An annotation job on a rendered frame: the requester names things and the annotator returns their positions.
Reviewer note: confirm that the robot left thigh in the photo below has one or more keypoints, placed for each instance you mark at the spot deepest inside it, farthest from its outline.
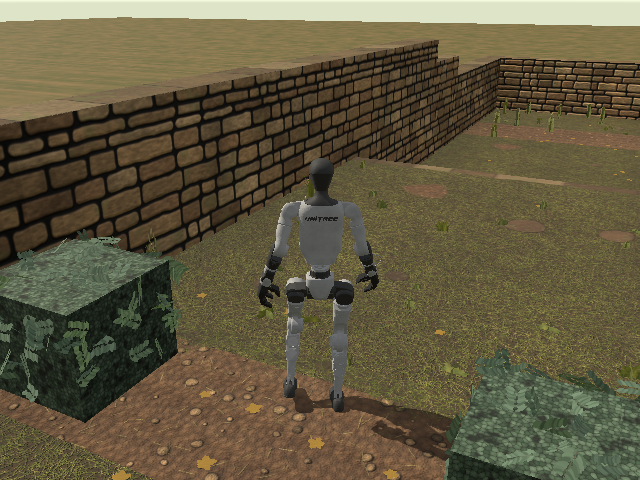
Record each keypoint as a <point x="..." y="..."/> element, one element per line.
<point x="296" y="293"/>

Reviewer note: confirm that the robot right upper arm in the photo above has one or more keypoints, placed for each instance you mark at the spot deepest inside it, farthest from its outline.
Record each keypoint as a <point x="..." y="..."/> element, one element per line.
<point x="352" y="211"/>

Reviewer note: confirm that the robot right thigh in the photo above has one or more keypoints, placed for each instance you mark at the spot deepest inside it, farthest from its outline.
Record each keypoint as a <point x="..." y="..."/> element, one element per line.
<point x="342" y="303"/>

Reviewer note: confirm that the robot right forearm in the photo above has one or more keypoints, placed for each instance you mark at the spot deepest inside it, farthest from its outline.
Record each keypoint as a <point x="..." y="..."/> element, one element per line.
<point x="368" y="262"/>

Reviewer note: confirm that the robot thigh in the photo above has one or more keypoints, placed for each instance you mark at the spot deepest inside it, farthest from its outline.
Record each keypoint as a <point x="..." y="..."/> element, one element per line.
<point x="296" y="293"/>
<point x="342" y="303"/>

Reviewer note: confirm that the robot left upper arm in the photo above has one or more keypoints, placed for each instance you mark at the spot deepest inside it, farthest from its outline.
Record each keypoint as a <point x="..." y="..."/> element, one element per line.
<point x="289" y="211"/>

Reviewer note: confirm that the robot left forearm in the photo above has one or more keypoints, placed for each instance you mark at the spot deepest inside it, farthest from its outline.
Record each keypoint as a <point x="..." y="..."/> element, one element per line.
<point x="271" y="268"/>

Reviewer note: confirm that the right robot hand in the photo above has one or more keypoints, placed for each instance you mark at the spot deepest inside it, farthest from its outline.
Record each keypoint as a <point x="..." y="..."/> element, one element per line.
<point x="364" y="277"/>

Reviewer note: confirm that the left robot hand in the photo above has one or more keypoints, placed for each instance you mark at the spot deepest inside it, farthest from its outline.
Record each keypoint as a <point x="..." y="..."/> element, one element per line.
<point x="263" y="291"/>

